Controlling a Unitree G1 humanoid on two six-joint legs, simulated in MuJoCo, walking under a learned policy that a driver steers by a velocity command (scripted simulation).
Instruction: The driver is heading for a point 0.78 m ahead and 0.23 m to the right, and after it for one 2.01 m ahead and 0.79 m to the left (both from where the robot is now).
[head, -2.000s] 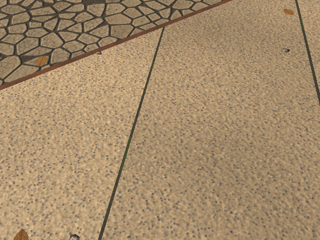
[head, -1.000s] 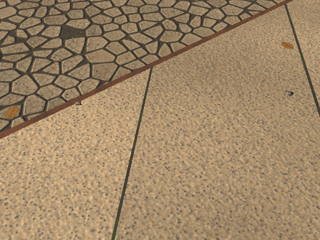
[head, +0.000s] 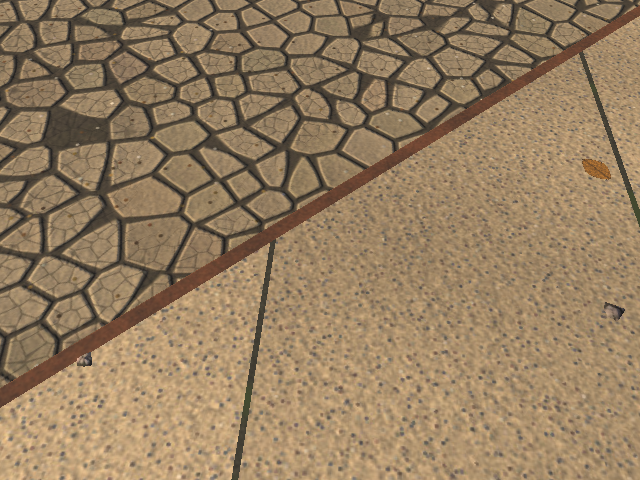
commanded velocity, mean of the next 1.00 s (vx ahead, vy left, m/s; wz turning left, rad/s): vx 0.50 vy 0.00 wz -0.45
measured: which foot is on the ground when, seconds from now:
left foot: down 0.00-0.40, up 0.42-0.92, down 0.94-1.00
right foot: up 0.00-0.40, down 0.42-0.96, up 0.98-1.00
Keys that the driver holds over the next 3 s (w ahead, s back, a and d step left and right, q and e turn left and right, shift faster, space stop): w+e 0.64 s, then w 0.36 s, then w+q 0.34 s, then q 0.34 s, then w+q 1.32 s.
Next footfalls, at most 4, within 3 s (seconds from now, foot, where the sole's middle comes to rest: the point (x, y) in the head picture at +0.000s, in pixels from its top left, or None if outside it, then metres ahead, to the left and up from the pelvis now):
0.42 right None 0.35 -0.18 -0.77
0.94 left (372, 379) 0.70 -0.11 -0.77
1.42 right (499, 327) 0.85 -0.42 -0.77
1.86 left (395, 298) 0.92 -0.18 -0.77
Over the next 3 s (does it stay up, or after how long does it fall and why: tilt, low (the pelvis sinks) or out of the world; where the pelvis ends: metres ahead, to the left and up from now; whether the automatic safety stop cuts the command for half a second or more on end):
stays up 1.45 -0.05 -0.12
